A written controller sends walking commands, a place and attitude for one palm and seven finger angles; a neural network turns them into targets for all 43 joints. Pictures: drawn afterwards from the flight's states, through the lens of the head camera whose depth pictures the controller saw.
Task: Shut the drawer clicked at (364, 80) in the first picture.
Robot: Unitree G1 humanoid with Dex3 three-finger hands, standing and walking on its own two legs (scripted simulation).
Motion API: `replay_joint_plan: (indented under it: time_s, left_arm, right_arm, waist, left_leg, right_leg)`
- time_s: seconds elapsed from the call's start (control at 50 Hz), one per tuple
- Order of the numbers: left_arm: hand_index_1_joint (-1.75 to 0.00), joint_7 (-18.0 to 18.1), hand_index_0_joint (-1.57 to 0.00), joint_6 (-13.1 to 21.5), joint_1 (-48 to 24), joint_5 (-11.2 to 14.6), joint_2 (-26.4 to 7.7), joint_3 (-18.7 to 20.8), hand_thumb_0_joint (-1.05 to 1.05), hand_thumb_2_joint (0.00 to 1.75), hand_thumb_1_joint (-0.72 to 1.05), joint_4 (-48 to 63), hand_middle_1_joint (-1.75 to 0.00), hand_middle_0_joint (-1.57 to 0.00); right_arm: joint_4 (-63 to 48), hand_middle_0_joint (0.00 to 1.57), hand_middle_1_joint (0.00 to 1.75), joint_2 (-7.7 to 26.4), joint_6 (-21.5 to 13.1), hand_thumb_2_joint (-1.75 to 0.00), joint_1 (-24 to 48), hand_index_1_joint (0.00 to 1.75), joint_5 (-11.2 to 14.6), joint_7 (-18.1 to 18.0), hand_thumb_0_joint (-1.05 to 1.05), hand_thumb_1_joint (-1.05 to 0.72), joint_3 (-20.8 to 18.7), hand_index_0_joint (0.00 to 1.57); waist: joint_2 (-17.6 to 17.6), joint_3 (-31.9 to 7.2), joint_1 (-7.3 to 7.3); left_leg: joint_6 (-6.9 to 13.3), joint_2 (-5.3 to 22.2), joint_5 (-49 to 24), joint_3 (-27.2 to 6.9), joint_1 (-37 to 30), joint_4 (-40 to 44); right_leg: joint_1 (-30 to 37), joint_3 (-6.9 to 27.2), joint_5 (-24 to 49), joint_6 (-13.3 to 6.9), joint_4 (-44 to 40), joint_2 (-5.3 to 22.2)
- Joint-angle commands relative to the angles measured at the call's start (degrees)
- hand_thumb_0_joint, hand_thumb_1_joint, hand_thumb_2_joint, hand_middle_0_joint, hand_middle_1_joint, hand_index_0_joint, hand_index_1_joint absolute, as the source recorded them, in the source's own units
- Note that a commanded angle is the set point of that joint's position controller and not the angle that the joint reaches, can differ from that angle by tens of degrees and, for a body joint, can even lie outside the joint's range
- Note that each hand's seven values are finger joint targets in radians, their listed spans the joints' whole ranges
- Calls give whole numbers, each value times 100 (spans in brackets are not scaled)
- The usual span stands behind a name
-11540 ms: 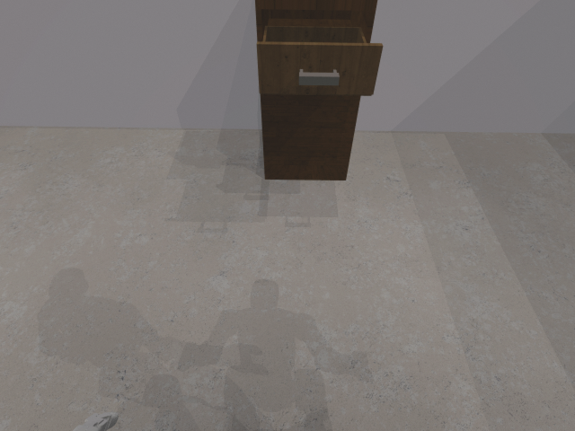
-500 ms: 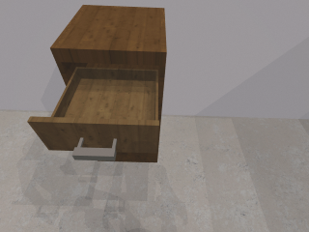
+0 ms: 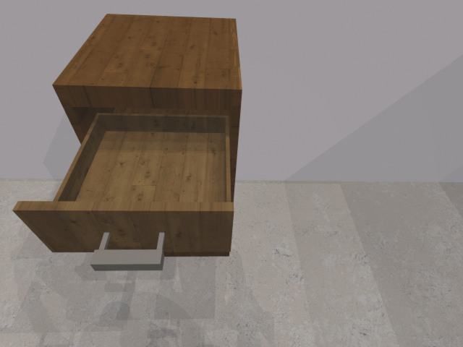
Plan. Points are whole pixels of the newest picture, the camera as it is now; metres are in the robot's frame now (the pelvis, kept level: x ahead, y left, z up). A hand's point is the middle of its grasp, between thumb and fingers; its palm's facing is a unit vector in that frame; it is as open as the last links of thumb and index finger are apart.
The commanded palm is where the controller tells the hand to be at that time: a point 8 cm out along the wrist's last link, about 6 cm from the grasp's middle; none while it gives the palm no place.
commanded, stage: come to a stop and stand still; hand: left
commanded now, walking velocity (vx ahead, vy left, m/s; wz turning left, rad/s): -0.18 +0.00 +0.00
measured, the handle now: (131, 248) +0.29 +0.21 -0.02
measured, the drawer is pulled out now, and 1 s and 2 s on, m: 0.30 0.30 0.30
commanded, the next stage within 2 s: look again from close up in 1.18 s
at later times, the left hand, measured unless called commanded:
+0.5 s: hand out of the picture +0.08 +0.17 -0.18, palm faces +0.06 -0.98 -0.20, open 7.3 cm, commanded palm none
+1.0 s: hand out of the picture -0.04 +0.17 -0.16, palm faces +0.04 -0.98 -0.19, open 7.3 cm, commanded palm none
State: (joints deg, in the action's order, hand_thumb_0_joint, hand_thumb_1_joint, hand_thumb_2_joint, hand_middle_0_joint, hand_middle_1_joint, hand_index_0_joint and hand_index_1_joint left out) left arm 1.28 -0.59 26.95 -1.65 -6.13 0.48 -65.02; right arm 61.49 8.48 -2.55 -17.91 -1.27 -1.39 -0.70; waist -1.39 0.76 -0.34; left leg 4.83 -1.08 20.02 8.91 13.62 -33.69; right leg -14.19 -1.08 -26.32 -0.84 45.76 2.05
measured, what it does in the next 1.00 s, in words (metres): steps on the spot: right foot, then right foot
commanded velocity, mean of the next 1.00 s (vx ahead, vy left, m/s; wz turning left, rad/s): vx -0.05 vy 0.02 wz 0.00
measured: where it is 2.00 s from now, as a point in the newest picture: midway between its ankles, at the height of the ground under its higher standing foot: outside the picture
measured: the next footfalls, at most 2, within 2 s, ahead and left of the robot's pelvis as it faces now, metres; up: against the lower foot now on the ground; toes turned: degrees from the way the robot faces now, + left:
right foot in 0.20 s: +0.10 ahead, -0.15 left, +0.00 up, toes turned -4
right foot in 0.72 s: +0.01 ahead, -0.12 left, +0.00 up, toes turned +1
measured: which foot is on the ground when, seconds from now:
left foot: down 0.00-1.00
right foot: up 0.00-0.18, down 0.20-0.50, up 0.52-0.70, down 0.72-1.00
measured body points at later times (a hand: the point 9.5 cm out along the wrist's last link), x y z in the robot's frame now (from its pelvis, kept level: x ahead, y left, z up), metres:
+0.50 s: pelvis +0.01 -0.01 +0.00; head +0.05 +0.01 +0.44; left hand +0.07 +0.23 -0.16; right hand +0.05 -0.25 -0.15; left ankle +0.00 +0.10 -0.73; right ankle +0.07 -0.14 -0.73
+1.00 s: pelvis -0.03 +0.00 +0.02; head -0.02 +0.00 +0.47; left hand -0.04 +0.22 -0.14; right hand -0.01 -0.23 -0.14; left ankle +0.00 +0.10 -0.73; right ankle -0.03 -0.12 -0.73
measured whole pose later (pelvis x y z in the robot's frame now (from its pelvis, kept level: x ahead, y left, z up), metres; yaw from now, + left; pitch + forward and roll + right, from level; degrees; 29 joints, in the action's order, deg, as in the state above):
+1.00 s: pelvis -0.03 +0.00 +0.02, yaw +1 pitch -1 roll +0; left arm 2.1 -0.4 18.4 -1.1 -7.9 -0.3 -62.5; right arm 62.9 9.6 1.2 -14.0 -0.7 -1.0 -0.4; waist 0.1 1.3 0.0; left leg 1.7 0.1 10.3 6.0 11.6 -23.0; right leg -9.5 -1.5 -14.0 -0.2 24.7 0.7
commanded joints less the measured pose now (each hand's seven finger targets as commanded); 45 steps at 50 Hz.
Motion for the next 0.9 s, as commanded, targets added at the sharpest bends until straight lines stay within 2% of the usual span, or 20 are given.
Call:
replay_joint_plan:
  time_s: [0.0, 0.06, 0.16, 0.2, 0.24, 0.28, 0.32, 0.34, 0.42, 0.44, 0.48, 0.5, 0.52, 0.56, 0.62, 0.68, 0.72, 0.74, 0.76, 0.88]
  left_arm:
    - [-30, 44, -20, 168, -460, 12, -318, 86, 0, 90, 90, 554, -30, -20]
    - [-30, 71, -20, 72, -224, 81, -90, 24, 0, 90, 90, 448, -30, -20]
    - [-30, 126, -20, 71, -258, 63, -535, 115, 0, 90, 90, 498, -30, -20]
    - [-30, 140, -20, 98, -345, 37, -874, 192, 0, 90, 90, 592, -30, -20]
    - [-30, 162, -20, 100, -486, 52, -1101, 238, 0, 90, 90, 665, -30, -20]
    - [-30, 213, -20, 95, -560, 38, -1213, 289, 0, 90, 90, 731, -30, -20]
    - [-30, 264, -20, 47, -744, -13, -1232, 343, 0, 90, 90, 872, -30, -20]
    - [-30, 275, -20, 10, -969, -19, -1244, 365, 0, 90, 90, 955, -30, -20]
    - [-30, 196, -20, -86, -1563, 18, -1321, 416, 0, 90, 90, 1223, -30, -20]
    - [-30, 173, -20, -114, -1555, 44, -1161, 401, 0, 90, 90, 1259, -30, -20]
    - [-30, 136, -20, -202, -1655, 94, -701, 322, 0, 90, 90, 1407, -30, -20]
    - [-30, 140, -20, -228, -1611, 58, -768, 341, 0, 90, 90, 1350, -30, -20]
    - [-30, 133, -20, -242, -1457, 11, -755, 336, 0, 90, 90, 1243, -30, -20]
    - [-30, 86, -20, -190, -1190, 2, -678, 302, 0, 90, 90, 1132, -30, -20]
    - [-30, 67, -20, -61, -1157, 54, -587, 200, 0, 90, 90, 1087, -30, -20]
    - [-30, 107, -20, 59, -850, 69, -696, 158, 0, 90, 90, 907, -30, -20]
    - [-30, 133, -20, 125, -903, 67, -987, 159, 0, 90, 90, 838, -30, -20]
    - [-30, 131, -20, 114, -985, 67, -1037, 141, 0, 90, 90, 842, -30, -20]
    - [-30, 128, -20, 141, -980, 60, -939, 138, 0, 90, 90, 776, -30, -20]
    - [-30, 113, -20, 125, -818, 61, -780, 39, 0, 90, 90, 532, -30, -20]
  right_arm:
    - [125, 20, 30, 591, -66, -90, -922, 30, 37, -150, 0, -90, -42, 20]
    - [-25, 20, 30, 562, -78, -90, -288, 30, 61, -168, 0, -90, 7, 20]
    - [-12, 20, 30, 570, 76, -90, -196, 30, 91, -149, 0, -90, -125, 20]
    - [-39, 20, 30, 409, 184, -90, -379, 30, 95, -135, 0, -90, -193, 20]
    - [-33, 20, 30, 232, 309, -90, -551, 30, 108, -107, 0, -90, -219, 20]
    - [-102, 20, 30, 175, 364, -90, -432, 30, 103, -90, 0, -90, -247, 20]
    - [-252, 20, 30, 254, 392, -90, -140, 30, 94, -83, 0, -90, -278, 20]
    - [-280, 20, 30, 267, 408, -90, -139, 30, 109, -73, 0, -90, -292, 20]
    - [-191, 20, 30, 254, 367, -90, -593, 30, 98, -27, 0, -90, -281, 20]
    - [-167, 20, 30, 342, 325, -90, -661, 30, 86, -23, 0, -90, -287, 20]
    - [-517, 20, 30, 1003, 310, -90, -102, 30, -28, -36, 0, -90, -389, 20]
    - [-625, 20, 30, 937, 332, -90, 365, 30, -48, -6, 0, -90, -349, 20]
    - [-688, 20, 30, 775, 298, -90, 607, 30, -38, -15, 0, -90, -288, 20]
    - [-735, 20, 30, 836, 285, -90, 787, 30, -47, -16, 0, -90, -264, 20]
    - [-578, 20, 30, 885, 265, -90, 430, 30, -22, -36, 0, -90, -252, 20]
    - [-450, 20, 30, 768, 244, -90, 234, 30, 72, -38, 0, -90, -228, 20]
    - [-460, 20, 30, 524, 257, -90, 173, 30, 112, -16, 0, -90, -172, 20]
    - [-412, 20, 30, 473, 261, -90, 123, 30, 106, 13, 0, -90, -167, 20]
    - [-344, 20, 30, 480, 269, -90, 183, 30, 64, 5, 0, -90, -151, 20]
    - [-75, 20, 30, 609, 276, -90, 257, 30, 77, 32, 0, -90, -90, 20]
  waist:
    - [293, 783, 178]
    - [437, 268, -96]
    - [386, 209, -151]
    - [30, 196, -24]
    - [-537, -40, 76]
    - [-1206, -425, -29]
    - [-1225, -519, -151]
    - [-1146, -493, -74]
    - [-751, -539, 265]
    - [-237, -488, 264]
    - [1822, 252, 190]
    - [1332, 383, 87]
    - [1286, 429, -62]
    - [864, 347, -166]
    - [801, -69, -27]
    - [378, -253, -41]
    - [-143, -157, 126]
    - [94, -106, 188]
    - [-245, -260, 167]
    - [-206, 429, 98]
  left_leg:
    - [845, 2058, -3756, -2114, -555, 1802]
    - [579, 1536, -4783, -1128, -213, 1529]
    - [-21, 1096, -3622, -844, -119, 779]
    - [-322, 551, -1889, -671, 349, 398]
    - [-465, 297, -957, -504, 310, -227]
    - [-537, 154, 854, -437, 564, -1149]
    - [-543, 190, 1364, -754, 891, -1710]
    - [-541, 221, 1296, -809, 850, -1615]
    - [-599, 137, -384, -436, -385, 436]
    - [-550, 262, -839, -582, -839, 916]
    - [294, 1881, -1259, -2463, 253, 2125]
    - [609, 1965, -759, -2362, 1024, 2244]
    - [577, 1718, -734, -2119, 1239, 2278]
    - [535, 1551, -1253, -1807, 851, 1917]
    - [441, 1372, -2552, -1547, -388, 1411]
    - [42, 1013, -2549, -1349, -556, 847]
    - [-348, 563, -1360, -964, -195, 804]
    - [-390, 525, -1301, -968, -360, 1009]
    - [-397, 604, -1714, -956, -545, 957]
    - [-358, 703, -664, -1083, -436, 1547]
  right_leg:
    - [-1759, 143, 129, 31, 1321, 393]
    - [-547, -21, 827, 177, 31, 339]
    - [289, -49, 2849, 103, -1691, 252]
    - [489, 696, 4933, -324, -1420, 882]
    - [475, 1035, 5947, -739, -1612, 1453]
    - [891, 1245, 6649, -1133, -1917, 1823]
    - [1017, 1289, 6355, -1354, -2008, 1925]
    - [930, 1189, 5971, -1346, -2011, 1865]
    - [30, 737, 3698, -711, -1732, 1368]
    - [-407, 508, 2653, -439, -1493, 972]
    - [-1087, -181, -267, 149, -15, -78]
    - [-568, 151, -238, 83, 648, 48]
    - [-456, 248, -21, 54, 903, 101]
    - [-481, 144, 151, 71, 718, 34]
    - [-402, -120, 345, 154, -729, 13]
    - [296, 169, 1764, 115, -2460, 101]
    - [345, 982, 2758, -234, -2555, 846]
    - [174, 880, 2739, -307, -2476, 913]
    - [232, 789, 2974, -251, -2348, 667]
    - [-244, 616, 1012, -52, -2827, 424]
